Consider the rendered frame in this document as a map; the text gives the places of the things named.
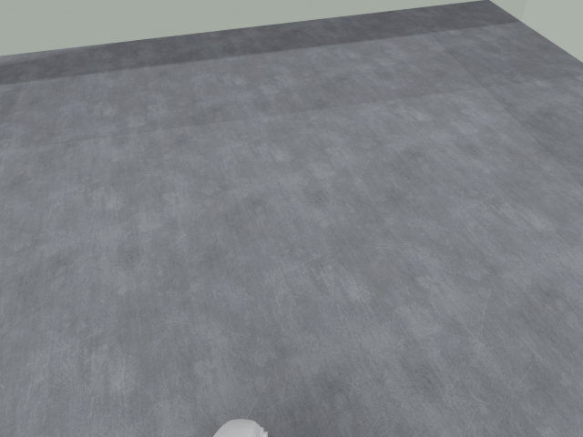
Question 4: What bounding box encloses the left robot thigh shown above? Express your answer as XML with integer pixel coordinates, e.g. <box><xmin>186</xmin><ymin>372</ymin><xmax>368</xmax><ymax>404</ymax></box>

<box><xmin>213</xmin><ymin>419</ymin><xmax>268</xmax><ymax>437</ymax></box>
